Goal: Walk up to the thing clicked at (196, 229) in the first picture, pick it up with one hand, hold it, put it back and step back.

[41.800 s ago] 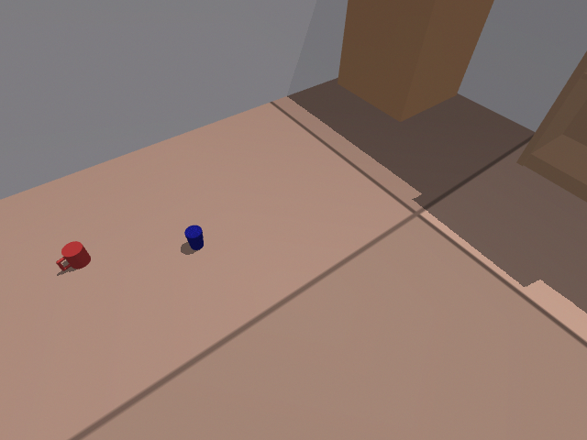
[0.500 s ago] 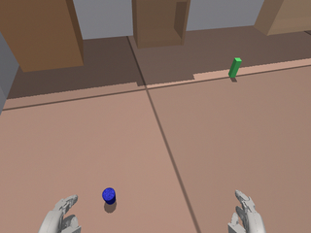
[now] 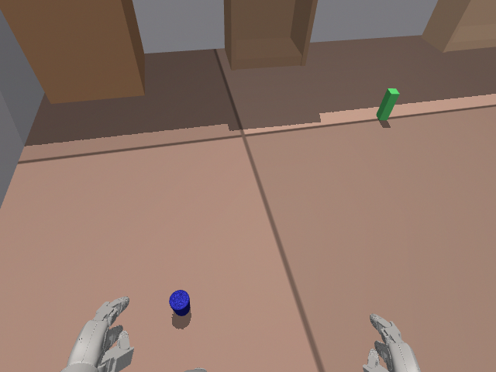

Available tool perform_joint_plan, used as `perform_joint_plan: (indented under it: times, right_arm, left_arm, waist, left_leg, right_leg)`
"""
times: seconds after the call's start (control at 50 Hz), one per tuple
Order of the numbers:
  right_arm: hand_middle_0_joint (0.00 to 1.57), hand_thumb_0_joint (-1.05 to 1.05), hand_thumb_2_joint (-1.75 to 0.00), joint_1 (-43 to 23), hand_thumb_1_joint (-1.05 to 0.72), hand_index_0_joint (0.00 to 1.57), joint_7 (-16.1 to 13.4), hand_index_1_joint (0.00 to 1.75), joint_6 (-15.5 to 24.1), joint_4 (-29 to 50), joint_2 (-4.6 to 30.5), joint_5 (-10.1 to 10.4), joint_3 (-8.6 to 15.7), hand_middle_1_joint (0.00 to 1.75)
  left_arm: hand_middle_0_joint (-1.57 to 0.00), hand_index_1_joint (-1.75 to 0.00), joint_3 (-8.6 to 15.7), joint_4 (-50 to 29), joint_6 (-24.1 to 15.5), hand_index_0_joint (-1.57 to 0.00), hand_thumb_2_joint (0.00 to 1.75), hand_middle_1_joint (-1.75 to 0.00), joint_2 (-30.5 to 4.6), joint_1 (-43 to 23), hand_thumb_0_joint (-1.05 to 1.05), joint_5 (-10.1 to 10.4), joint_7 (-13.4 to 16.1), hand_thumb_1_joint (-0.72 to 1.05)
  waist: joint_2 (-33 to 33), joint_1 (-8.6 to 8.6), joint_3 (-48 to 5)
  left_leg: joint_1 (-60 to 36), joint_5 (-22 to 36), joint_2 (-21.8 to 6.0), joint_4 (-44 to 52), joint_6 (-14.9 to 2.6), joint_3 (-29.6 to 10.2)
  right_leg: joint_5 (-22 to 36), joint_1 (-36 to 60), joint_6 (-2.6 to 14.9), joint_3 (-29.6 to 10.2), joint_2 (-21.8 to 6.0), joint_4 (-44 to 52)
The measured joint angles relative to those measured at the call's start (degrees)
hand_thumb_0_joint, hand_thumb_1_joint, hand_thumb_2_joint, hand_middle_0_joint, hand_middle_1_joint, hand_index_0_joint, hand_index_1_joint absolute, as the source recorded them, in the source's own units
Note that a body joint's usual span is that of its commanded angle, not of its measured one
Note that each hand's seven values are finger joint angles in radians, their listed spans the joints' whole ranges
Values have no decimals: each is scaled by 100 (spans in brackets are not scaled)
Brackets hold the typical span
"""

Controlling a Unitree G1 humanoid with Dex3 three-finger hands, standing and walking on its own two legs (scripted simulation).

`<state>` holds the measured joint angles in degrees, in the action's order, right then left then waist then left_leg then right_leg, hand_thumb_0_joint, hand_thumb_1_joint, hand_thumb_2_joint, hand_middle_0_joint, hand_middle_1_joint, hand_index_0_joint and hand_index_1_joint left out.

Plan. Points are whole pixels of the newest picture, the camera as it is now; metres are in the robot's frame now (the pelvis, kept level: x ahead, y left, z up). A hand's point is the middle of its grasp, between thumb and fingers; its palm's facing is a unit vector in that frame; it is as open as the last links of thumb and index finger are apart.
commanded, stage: stand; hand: left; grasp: from above
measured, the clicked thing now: (180, 304) +0.45 +0.23 -0.67
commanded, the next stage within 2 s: none
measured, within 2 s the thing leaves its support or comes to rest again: neither
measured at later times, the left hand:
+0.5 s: hand out of the picture +0.05 +0.24 -0.11, palm faces +0.04 -0.95 -0.32, open 7.4 cm
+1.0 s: hand out of the picture +0.03 +0.24 -0.10, palm faces +0.04 -0.93 -0.36, open 7.4 cm
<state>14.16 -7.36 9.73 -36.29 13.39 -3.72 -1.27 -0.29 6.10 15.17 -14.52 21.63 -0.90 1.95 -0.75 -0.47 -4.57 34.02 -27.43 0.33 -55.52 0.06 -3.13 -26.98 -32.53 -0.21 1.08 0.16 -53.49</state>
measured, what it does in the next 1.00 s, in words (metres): rises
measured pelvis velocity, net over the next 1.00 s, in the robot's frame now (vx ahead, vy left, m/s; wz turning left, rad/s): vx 0.00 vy -0.01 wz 0.02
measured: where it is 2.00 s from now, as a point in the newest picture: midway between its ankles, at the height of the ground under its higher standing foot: outside the picture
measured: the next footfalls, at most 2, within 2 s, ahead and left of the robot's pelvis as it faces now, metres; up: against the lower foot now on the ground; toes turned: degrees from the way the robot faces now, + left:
none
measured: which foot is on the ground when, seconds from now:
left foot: down 0.00-1.00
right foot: down 0.00-1.00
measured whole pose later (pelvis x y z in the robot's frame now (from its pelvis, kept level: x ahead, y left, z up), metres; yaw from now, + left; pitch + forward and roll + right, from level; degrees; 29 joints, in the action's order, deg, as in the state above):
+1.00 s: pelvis +0.00 -0.01 +0.06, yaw +1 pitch -4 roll +0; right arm 8.5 -1.1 -0.3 -64.4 17.7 -1.2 1.2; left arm 1.9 66.3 0.3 -17.3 9.1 -1.6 1.6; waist -1.5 0.7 4.0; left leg 6.6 -10.7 0.6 -21.2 0.5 -3.6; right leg -11.4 -5.7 -0.3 1.5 -0.7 -21.0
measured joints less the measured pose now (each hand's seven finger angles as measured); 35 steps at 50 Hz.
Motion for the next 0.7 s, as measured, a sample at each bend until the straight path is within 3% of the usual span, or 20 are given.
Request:
perform_joint_plan:
  times: [0.04,0.1,0.26,0.46,0.7]
  right_arm:
    - [21,1,-90,-209,-90,20,255,30,-350,-426,125,-144,-21,30]
    - [21,1,-90,-326,-90,20,507,30,-574,-781,231,-42,89,30]
    - [21,1,-90,-275,-90,20,634,30,-811,-1431,374,73,354,30]
    - [21,1,-90,-330,-90,20,610,30,-961,-2109,266,164,306,30]
    - [21,1,-90,-485,-90,20,611,30,-995,-2568,284,234,277,30]
  left_arm:
    - [-20,-30,25,981,-459,-20,90,-30,-56,-467,0,-147,0,90]
    - [-20,-30,101,1955,-824,-20,90,-30,-150,-799,0,-205,-20,90]
    - [-20,-30,280,3685,-1218,-20,90,-30,-218,-874,0,-178,20,90]
    - [-20,-30,245,4966,-1393,-20,90,-30,-137,-877,0,-111,25,90]
    - [-20,-30,217,5708,-1456,-20,90,-30,-172,-1077,0,-100,-9,90]
  waist:
    - [104,94,191]
    - [170,155,416]
    - [94,143,593]
    - [41,143,723]
    - [-5,152,813]
  left_leg:
    - [-295,144,63,286,-9,58]
    - [-671,327,116,670,-27,121]
    - [-1391,636,124,1405,-54,123]
    - [-2146,1121,104,2377,-54,44]
    - [-2616,1553,107,3142,-36,4]
  right_leg:
    - [81,235,0,-56,-69,161]
    - [211,547,-21,-120,-129,424]
    - [529,1272,-67,-123,-150,1173]
    - [1052,2099,-80,-43,-145,2255]
    - [1461,2572,-88,-3,-161,2998]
